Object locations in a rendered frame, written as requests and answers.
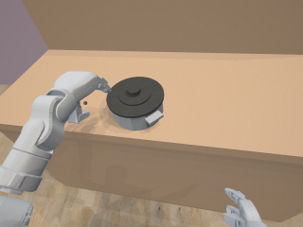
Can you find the pot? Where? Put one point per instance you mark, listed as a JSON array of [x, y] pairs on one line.
[[140, 123]]

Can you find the robot left forearm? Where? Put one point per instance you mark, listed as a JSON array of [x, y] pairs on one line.
[[43, 132]]

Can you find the lid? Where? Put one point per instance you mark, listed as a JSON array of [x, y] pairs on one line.
[[124, 105]]

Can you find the robot right hand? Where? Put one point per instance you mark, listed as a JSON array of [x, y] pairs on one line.
[[247, 211]]

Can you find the robot left upper arm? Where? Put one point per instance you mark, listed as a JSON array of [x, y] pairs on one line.
[[14, 212]]

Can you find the robot left hand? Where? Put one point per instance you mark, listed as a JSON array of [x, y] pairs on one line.
[[81, 84]]

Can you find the knob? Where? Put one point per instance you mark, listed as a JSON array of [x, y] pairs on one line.
[[134, 90]]

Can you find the table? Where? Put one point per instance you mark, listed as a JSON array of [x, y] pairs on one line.
[[232, 75]]

